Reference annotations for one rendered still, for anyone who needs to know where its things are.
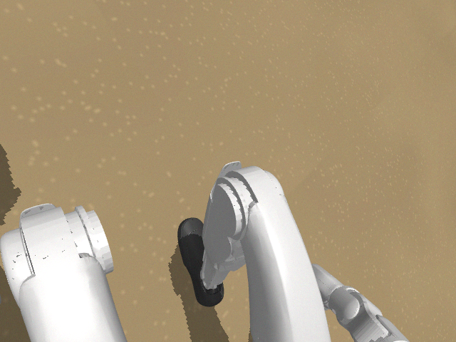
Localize right robot foot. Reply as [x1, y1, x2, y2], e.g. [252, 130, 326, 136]
[177, 218, 224, 307]

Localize right robot hand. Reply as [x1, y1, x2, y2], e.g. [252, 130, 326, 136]
[311, 264, 344, 311]

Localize right robot arm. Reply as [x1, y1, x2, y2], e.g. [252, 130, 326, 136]
[328, 286, 409, 342]

